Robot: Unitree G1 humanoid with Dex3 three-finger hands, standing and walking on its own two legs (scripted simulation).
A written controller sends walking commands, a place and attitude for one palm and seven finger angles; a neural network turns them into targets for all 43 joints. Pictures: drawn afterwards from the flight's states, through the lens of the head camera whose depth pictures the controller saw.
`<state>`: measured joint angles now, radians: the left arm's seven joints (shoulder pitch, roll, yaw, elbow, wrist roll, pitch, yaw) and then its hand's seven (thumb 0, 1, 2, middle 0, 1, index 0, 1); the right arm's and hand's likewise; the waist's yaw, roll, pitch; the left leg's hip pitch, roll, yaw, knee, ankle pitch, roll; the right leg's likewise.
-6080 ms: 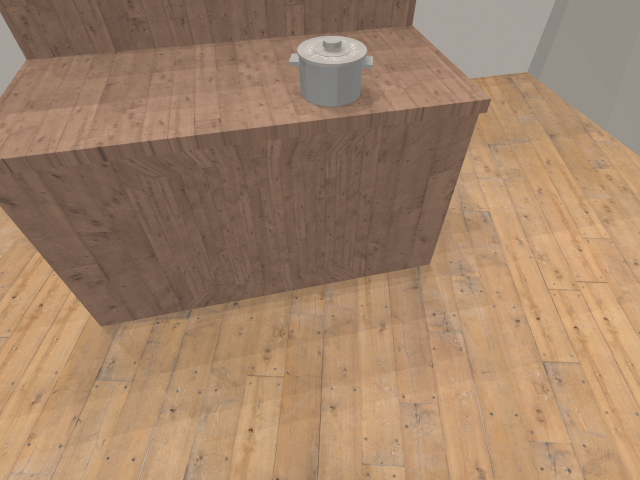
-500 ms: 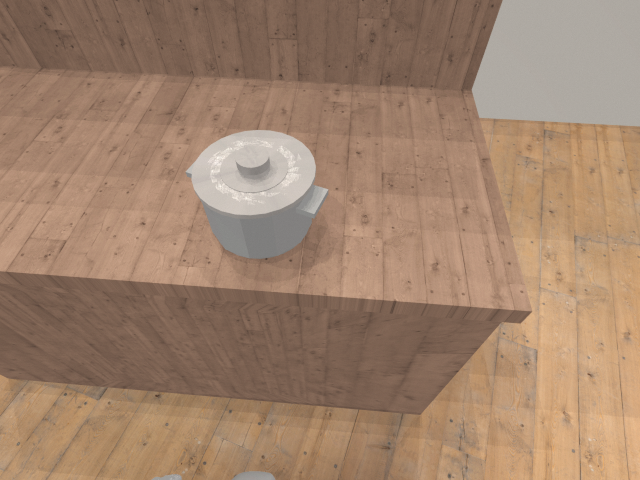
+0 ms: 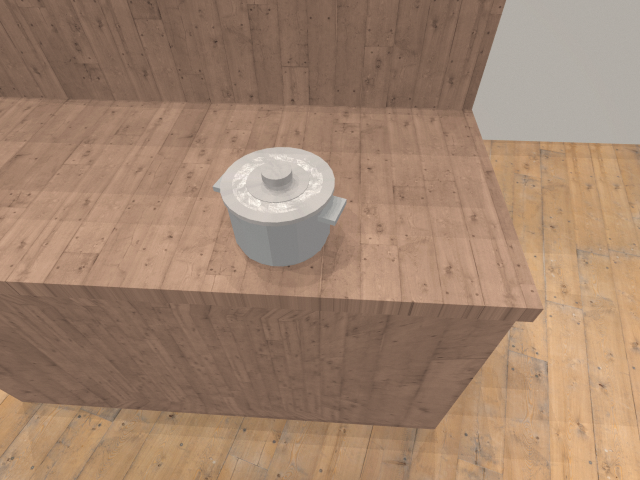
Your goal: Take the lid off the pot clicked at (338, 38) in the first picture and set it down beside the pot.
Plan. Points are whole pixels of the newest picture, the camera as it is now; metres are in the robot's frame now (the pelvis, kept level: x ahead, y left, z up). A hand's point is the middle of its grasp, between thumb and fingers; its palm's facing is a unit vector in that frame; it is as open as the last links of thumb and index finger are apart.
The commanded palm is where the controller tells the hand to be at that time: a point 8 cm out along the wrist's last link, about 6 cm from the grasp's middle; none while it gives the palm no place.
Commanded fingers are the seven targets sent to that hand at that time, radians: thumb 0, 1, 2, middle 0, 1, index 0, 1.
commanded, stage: come to a stop and stand still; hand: left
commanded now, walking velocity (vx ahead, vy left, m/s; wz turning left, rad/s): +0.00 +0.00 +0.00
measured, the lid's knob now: (276, 173) +0.52 +0.10 +0.10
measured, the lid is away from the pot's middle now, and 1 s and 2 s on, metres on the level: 0.00 0.00 0.00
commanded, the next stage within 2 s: look again from close up in 0.12 s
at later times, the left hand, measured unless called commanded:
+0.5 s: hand out of the picture +0.02 +0.17 -0.18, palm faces +0.01 -0.98 -0.20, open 7.4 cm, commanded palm none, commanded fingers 0.00 0.90 0.90 -0.20 -0.30 -0.20 -0.30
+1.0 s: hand out of the picture +0.00 +0.18 -0.18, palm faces +0.02 -0.98 -0.18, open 7.4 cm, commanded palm none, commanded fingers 0.00 0.90 0.90 -0.20 -0.30 -0.20 -0.30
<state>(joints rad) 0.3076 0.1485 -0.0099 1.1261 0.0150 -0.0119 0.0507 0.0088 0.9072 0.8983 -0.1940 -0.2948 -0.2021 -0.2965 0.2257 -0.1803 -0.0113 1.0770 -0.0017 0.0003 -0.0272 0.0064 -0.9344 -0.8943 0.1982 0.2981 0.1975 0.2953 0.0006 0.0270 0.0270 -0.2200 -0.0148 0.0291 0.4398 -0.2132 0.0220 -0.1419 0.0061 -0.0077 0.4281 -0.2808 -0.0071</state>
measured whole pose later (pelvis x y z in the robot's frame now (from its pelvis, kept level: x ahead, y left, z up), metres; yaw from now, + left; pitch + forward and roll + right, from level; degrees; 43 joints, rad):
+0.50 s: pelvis +0.01 +0.00 -0.01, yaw +0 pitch -1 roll +0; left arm 0.30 0.18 -0.02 1.03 0.01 -0.01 0.05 0.01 0.91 0.90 -0.20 -0.29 -0.20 -0.30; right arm 0.28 -0.15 0.01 1.07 0.00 -0.01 -0.03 0.01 -0.92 -0.89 0.20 0.30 0.20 0.30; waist 0.00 -0.03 0.01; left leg -0.25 -0.01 0.03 0.54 -0.28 0.02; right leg -0.16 0.01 -0.01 0.51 -0.34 -0.01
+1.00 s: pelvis +0.01 +0.01 +0.00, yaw +0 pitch -1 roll +0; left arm 0.31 0.18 -0.02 1.07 0.01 0.00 0.04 0.01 0.91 0.90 -0.19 -0.29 -0.20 -0.30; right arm 0.24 -0.15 0.00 1.09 0.00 -0.02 -0.03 0.01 -0.92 -0.89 0.20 0.30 0.20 0.30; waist 0.01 -0.04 0.04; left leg -0.21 -0.02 0.04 0.48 -0.26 0.04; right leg -0.13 0.00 0.00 0.45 -0.32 0.00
